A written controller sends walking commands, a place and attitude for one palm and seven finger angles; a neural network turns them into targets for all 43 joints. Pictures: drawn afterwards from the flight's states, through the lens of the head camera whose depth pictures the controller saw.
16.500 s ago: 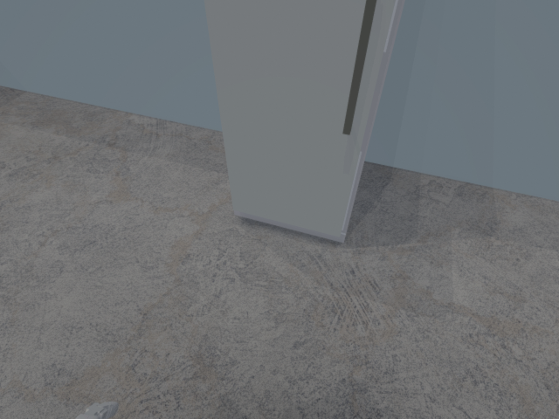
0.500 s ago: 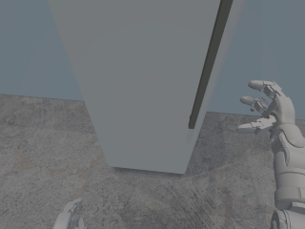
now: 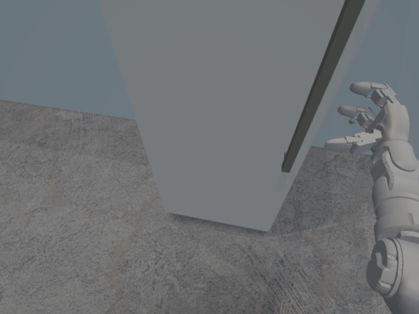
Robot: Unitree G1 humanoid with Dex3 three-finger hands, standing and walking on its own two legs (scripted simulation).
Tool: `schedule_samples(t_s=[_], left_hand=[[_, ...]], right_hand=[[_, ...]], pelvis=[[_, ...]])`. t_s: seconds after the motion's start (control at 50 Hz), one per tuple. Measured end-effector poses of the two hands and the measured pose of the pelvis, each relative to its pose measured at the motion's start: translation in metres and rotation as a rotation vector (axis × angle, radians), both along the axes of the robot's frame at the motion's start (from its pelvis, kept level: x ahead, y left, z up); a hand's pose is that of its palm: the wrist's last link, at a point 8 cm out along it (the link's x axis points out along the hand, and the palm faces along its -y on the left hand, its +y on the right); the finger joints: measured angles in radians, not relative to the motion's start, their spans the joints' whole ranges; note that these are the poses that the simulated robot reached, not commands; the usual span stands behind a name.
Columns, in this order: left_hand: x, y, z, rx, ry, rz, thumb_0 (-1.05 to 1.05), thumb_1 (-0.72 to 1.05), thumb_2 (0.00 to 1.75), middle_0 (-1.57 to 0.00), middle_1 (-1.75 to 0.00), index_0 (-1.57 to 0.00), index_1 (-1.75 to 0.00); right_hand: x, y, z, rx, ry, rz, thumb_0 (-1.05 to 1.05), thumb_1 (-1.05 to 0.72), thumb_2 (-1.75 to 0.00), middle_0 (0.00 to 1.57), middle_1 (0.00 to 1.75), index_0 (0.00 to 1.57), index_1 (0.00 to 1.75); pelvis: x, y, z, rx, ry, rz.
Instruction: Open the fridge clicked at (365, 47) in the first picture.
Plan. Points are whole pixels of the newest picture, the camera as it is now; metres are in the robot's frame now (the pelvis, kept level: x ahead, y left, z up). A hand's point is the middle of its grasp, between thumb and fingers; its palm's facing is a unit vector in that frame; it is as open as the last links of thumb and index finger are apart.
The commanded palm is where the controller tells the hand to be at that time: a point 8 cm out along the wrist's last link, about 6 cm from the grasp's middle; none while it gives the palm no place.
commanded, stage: move the hooked fingers beside the handle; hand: right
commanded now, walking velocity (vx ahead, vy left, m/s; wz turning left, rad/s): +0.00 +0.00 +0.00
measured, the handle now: (312, 96) +0.54 -0.13 +0.13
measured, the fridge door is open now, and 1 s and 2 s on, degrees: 0 0 0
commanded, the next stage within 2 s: feel for the door with the fingertips in 0.86 s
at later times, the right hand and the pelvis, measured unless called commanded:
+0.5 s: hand (347, 119) +0.47 -0.19 +0.14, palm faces +0.06 +1.00 +0.01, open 14.0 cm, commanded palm +0.44 -0.24 +0.14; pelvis +0.01 +0.00 +0.00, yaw +0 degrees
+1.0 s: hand (348, 122) +0.46 -0.18 +0.14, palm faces +0.06 +1.00 +0.00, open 14.0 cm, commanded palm +0.43 -0.23 +0.14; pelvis +0.00 +0.00 +0.00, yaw -1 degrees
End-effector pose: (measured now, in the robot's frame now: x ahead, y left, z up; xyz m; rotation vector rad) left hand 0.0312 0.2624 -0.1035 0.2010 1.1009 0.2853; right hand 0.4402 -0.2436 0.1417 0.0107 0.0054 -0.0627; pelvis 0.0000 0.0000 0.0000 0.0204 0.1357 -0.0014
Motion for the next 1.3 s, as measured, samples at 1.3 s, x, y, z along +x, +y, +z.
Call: schedule_samples(t_s=[1.3], left_hand=[[0.001,-0.001,-0.006,-0.021,-0.003,-0.015,0.01,0.9,0.9,-0.2,-0.3,-0.2,-0.3]], right_hand=[[-0.001,0.036,-0.004,-0.002,-0.029,0.017,-0.02,0.51,-0.3,0.3,1.2,0.3,1.2]], pelvis=[[-0.005,0.001,-0.004,0.005,0.007,-0.008]])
